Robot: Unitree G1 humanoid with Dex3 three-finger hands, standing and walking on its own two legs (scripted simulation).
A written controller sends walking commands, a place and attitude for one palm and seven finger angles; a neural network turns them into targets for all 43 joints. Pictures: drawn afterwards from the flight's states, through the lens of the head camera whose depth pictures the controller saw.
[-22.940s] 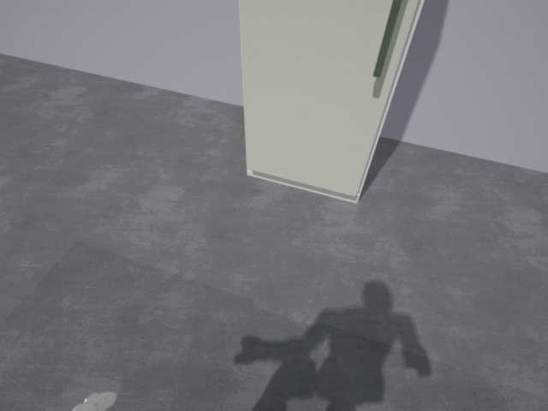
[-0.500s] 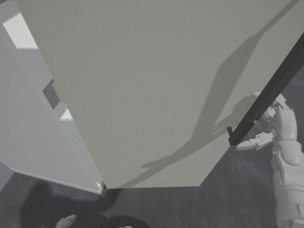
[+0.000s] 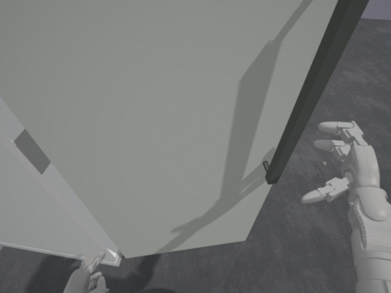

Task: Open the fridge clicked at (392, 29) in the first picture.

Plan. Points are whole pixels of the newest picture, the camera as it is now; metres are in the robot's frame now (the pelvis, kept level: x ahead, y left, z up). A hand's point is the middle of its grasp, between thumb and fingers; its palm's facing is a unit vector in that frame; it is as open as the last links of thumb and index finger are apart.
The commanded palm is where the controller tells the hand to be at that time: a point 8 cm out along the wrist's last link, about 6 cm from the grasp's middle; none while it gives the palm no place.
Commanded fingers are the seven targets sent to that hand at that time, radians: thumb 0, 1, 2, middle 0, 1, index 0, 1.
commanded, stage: slip the hand off the handle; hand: right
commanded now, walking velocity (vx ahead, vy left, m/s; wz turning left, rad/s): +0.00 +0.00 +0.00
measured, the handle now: (297, 104) +0.42 -0.16 +0.19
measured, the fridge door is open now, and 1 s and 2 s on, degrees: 73 73 73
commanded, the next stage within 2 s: draw the hand back to the body in 0.80 s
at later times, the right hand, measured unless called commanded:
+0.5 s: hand (344, 193) +0.29 -0.25 +0.10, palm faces +0.16 +0.96 -0.22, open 14.7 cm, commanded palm +0.26 -0.29 +0.11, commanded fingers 0.00 0.55 -0.20 0.25 1.15 0.25 1.15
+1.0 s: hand (359, 225) +0.23 -0.25 +0.10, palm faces +0.12 +0.99 -0.10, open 14.7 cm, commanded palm +0.20 -0.29 +0.12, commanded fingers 0.00 0.55 -0.20 0.25 1.15 0.25 1.15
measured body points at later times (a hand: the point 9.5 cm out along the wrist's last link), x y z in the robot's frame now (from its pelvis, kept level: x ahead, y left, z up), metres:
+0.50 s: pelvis -0.01 +0.01 +0.00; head +0.01 +0.01 +0.45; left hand +0.13 +0.26 -0.09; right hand +0.28 -0.30 +0.11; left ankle +0.01 +0.13 -0.72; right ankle +0.00 -0.08 -0.72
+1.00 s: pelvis -0.01 +0.03 +0.00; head +0.00 +0.04 +0.45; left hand +0.18 +0.26 -0.08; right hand +0.22 -0.30 +0.11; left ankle +0.01 +0.13 -0.72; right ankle +0.00 -0.08 -0.72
